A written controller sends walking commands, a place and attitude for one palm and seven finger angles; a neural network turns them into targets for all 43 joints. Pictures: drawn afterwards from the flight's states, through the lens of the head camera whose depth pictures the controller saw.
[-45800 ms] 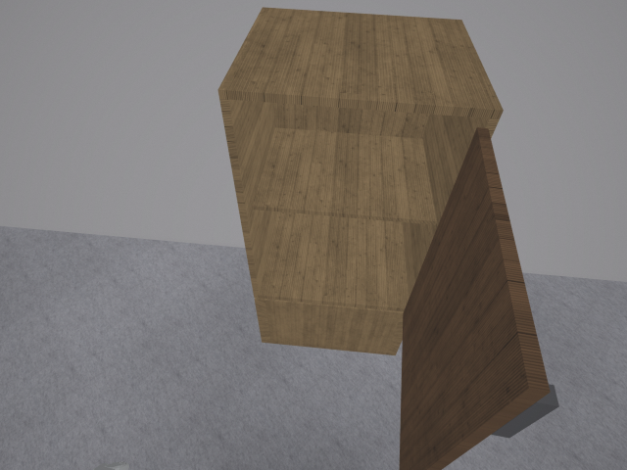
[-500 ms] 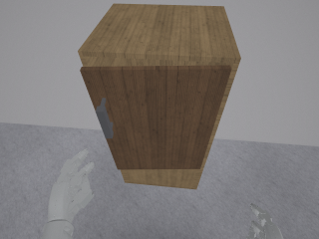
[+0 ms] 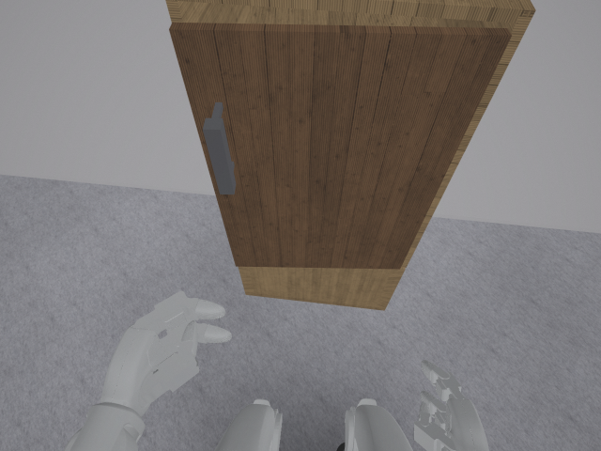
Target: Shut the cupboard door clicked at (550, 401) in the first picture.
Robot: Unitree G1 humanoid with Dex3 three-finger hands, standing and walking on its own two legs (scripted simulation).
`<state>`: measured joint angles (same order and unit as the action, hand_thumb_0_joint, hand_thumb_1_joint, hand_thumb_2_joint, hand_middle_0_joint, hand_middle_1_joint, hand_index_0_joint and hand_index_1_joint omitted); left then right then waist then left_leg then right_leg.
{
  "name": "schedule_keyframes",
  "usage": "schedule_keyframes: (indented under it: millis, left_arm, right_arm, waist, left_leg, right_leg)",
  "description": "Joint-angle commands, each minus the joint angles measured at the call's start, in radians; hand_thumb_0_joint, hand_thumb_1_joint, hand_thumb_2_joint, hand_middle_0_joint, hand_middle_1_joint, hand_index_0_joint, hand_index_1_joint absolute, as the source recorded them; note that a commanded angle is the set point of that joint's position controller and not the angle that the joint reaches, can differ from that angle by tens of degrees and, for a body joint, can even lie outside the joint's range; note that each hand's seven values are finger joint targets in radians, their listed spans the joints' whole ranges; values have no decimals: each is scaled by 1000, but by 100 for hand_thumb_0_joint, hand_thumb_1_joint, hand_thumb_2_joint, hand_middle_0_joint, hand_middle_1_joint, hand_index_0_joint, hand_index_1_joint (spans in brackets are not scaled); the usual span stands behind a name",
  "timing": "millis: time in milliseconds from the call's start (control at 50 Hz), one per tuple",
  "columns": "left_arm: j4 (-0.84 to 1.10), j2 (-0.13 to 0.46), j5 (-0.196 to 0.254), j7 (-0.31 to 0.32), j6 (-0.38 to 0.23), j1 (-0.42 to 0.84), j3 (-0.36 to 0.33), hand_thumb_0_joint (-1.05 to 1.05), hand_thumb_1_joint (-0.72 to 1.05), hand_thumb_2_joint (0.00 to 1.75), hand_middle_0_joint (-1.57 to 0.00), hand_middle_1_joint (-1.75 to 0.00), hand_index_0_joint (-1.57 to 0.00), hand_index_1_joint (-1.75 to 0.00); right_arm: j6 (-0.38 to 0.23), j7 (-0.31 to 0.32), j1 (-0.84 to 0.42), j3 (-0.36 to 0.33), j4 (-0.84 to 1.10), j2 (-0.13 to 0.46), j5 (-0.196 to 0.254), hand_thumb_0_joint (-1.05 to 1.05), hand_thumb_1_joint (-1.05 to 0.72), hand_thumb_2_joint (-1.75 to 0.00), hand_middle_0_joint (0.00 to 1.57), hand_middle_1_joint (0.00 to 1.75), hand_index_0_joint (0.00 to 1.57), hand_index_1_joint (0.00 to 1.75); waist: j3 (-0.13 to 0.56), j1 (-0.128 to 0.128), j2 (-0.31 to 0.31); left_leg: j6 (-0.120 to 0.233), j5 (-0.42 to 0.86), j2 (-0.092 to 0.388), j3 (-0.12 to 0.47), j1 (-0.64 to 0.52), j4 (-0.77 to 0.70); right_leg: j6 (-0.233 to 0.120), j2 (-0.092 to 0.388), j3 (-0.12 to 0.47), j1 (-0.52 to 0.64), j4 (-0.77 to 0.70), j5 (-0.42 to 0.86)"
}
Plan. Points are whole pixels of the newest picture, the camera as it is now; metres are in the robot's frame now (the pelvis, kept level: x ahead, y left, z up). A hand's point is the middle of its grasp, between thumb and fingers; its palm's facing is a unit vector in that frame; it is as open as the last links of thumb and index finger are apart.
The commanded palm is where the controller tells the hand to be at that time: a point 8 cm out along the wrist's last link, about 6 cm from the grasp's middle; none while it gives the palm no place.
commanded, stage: raise the hand and make a fist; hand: left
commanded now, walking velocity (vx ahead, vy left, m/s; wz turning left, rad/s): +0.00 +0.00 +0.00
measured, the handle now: (223, 149) +0.53 +0.16 +0.08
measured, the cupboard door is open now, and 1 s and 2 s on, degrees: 6 6 6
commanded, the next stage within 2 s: bring the fist close to the handle in 1.16 s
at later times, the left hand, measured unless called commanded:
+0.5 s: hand (132, 330) +0.24 +0.20 +0.08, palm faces +0.15 -0.99 -0.04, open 3.1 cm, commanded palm +0.21 +0.24 +0.07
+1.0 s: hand (178, 320) +0.26 +0.16 +0.06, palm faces -0.02 -1.00 -0.01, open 3.1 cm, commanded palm +0.24 +0.23 +0.08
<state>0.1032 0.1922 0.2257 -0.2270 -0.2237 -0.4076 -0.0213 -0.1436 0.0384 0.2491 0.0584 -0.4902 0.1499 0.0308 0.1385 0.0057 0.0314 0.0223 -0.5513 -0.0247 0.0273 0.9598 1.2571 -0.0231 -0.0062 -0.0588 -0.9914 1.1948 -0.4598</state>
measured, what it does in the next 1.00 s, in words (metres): stands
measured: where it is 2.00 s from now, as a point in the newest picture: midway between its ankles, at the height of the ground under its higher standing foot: outside the picture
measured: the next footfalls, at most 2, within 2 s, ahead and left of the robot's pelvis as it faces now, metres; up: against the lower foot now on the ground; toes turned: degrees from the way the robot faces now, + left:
none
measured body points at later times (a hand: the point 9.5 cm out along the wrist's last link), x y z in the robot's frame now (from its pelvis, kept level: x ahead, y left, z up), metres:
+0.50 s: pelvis +0.03 +0.01 +0.01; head +0.08 +0.02 +0.46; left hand +0.22 +0.25 +0.09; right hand +0.23 -0.21 -0.04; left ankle +0.04 +0.10 -0.63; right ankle +0.07 -0.11 -0.63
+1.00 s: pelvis +0.04 -0.01 +0.02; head +0.10 -0.01 +0.46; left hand +0.25 +0.22 +0.06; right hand +0.21 -0.25 -0.06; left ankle +0.04 +0.10 -0.63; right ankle +0.07 -0.11 -0.63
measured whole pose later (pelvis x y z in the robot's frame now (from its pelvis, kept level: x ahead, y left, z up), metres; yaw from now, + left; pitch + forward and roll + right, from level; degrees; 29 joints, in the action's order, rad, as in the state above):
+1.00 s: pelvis +0.04 -0.01 +0.02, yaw +0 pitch +16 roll -1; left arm 0.03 0.23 0.27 -0.24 -0.32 -0.40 -0.12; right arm -0.12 0.05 0.28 0.01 -0.47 0.25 0.02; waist 0.16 -0.01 0.02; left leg 0.01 -0.58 -0.01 0.04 0.87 1.17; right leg -0.04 -0.02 -0.07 -0.91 1.12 -0.49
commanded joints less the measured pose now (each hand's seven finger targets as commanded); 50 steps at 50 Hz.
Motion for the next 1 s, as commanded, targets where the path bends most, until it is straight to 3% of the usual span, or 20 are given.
schedule_keyframes:
  millis: [0,80,120,160,240,280,300,360,400,440,500,580,620,660,680,740,800,880,940,980]
  left_arm:
    - [315,114,43,177,-117,-51,-213,0,90,90,-90,-106,-90,-106]
    - [334,64,-12,197,-313,14,-78,0,90,90,-97,-114,-97,-114]
    - [262,32,-28,152,-346,-10,-4,0,90,90,-101,-118,-101,-118]
    - [213,23,-29,95,-324,-36,37,0,90,90,-104,-122,-104,-122]
    - [227,137,-14,56,-209,-71,-79,0,90,90,-112,-130,-112,-130]
    - [281,204,-1,89,-181,-70,-185,0,90,90,-115,-134,-115,-134]
    - [329,176,13,106,-185,-65,-186,0,90,90,-117,-136,-117,-136]
    - [356,124,41,159,-228,-46,-183,0,90,90,-123,-142,-123,-142]
    - [298,91,36,161,-253,-45,-148,0,90,90,-126,-146,-126,-146]
    - [229,56,22,123,-258,-32,-87,0,90,90,-130,-150,-130,-150]
    - [127,62,1,39,-211,-27,-38,0,90,90,-130,-150,-130,-150]
    - [197,204,28,-1,-166,35,-178,0,90,90,-130,-150,-130,-150]
    - [271,216,57,13,-179,53,-236,0,90,90,-130,-150,-130,-150]
    - [304,200,80,44,-214,47,-262,0,90,90,-130,-150,-130,-150]
    - [306,209,81,61,-227,47,-277,0,90,90,-130,-150,-130,-150]
    - [215,127,73,68,-240,35,-199,0,90,90,-130,-150,-130,-150]
    - [71,77,61,14,-193,-10,-126,0,90,90,-130,-150,-130,-150]
    - [91,162,66,-33,-149,22,-175,0,90,90,-130,-150,-130,-150]
    - [211,204,78,3,-193,66,-245,0,90,90,-130,-150,-130,-150]
    - [246,227,79,49,-237,76,-283,0,90,90,-130,-150,-130,-150]
  right_arm:
    - [-75,28,-112,-92,208,173,-16,0,-90,-90,20,30,20,30]
    - [-108,4,-76,-87,164,190,-40,0,-90,-90,20,30,20,30]
    - [-120,-1,-61,-93,150,209,-39,0,-90,-90,20,30,20,30]
    - [-126,5,-47,-99,157,228,-28,0,-90,-90,20,30,20,30]
    - [-105,22,-35,-109,193,243,-7,0,-90,-90,20,30,20,30]
    - [-84,29,-48,-109,204,231,-8,0,-90,-90,20,30,20,30]
    - [-77,29,-50,-106,213,217,-12,0,-90,-90,20,30,20,30]
    - [-67,22,-38,-101,200,198,-21,0,-90,-90,20,30,20,30]
    - [-63,14,-28,-99,185,199,-28,0,-90,-90,20,30,20,30]
    - [-63,7,-20,-98,172,212,-30,0,-90,-90,20,30,20,30]
    - [-58,11,-9,-99,180,234,-18,0,-90,-90,20,30,20,30]
    - [-56,29,-13,-98,196,236,-10,0,-90,-90,20,30,20,30]
    - [-53,30,-18,-95,201,214,-13,0,-90,-90,20,30,20,30]
    - [-53,28,-21,-91,192,196,-16,0,-90,-90,20,30,20,30]
    - [-53,28,-23,-91,182,195,-20,0,-90,-90,20,30,20,30]
    - [-51,16,-15,-92,162,198,-22,0,-90,-90,20,30,20,30]
    - [-44,13,-9,-98,160,220,-13,0,-90,-90,20,30,20,30]
    - [-42,25,-13,-105,182,235,-4,0,-90,-90,20,30,20,30]
    - [-42,29,-20,-103,192,215,-9,0,-90,-90,20,30,20,30]
    - [-43,28,-28,-99,181,205,-17,0,-90,-90,20,30,20,30]
  waist:
    - [223,68,-38]
    - [167,2,40]
    - [136,-30,38]
    - [115,-42,25]
    - [187,-1,-1]
    - [233,41,43]
    - [260,45,73]
    - [243,32,88]
    - [213,5,49]
    - [171,-31,30]
    - [116,-53,-25]
    - [223,-8,2]
    - [303,16,23]
    - [306,30,57]
    - [306,32,67]
    - [235,-6,48]
    - [172,-33,-52]
    - [200,-13,-63]
    - [281,18,-14]
    - [269,31,31]
  left_leg:
    - [-8,113,4,50,-77,-289]
    - [-19,106,15,70,-90,-262]
    - [-20,32,16,79,-73,-259]
    - [-18,-48,16,94,-63,-281]
    - [-12,-39,7,93,-77,-326]
    - [-21,51,5,84,-113,-336]
    - [-24,125,3,72,-145,-328]
    - [-41,265,11,61,-190,-297]
    - [-35,288,11,57,-165,-268]
    - [-29,248,12,53,-138,-245]
    - [-16,182,15,56,-105,-252]
    - [-5,210,3,39,-121,-255]
    - [-7,294,0,26,-154,-247]
    - [-17,355,1,24,-173,-249]
    - [-17,377,3,27,-179,-246]
    - [-20,357,6,23,-156,-236]
    - [-9,274,6,24,-93,-233]
    - [-1,245,-1,14,-77,-236]
    - [-2,288,0,5,-117,-244]
    - [-8,299,2,8,-123,-251]
  right_leg:
    - [-13,-8,-2,271,-180,-42]
    - [-24,-12,-18,131,-125,-23]
    - [-21,-7,-15,87,-128,-65]
    - [-19,-2,-9,87,-148,-98]
    - [-15,-1,1,189,-183,-87]
    - [-22,-11,-7,238,-168,-27]
    - [-23,-9,-11,257,-164,25]
    - [-23,-19,-24,249,-156,120]
    - [-20,-22,-23,235,-154,145]
    - [-14,-19,-18,200,-167,128]
    - [-11,-16,-8,199,-198,84]
    - [-14,-12,26,304,-217,112]
    - [-14,-9,32,371,-202,209]
    - [-16,-12,27,387,-188,272]
    - [-18,-16,20,377,-180,288]
    - [-9,-13,18,334,-187,285]
    - [0,-5,34,324,-224,210]
    - [2,11,82,383,-260,166]
    - [0,11,83,424,-237,222]
    - [-8,1,68,408,-218,228]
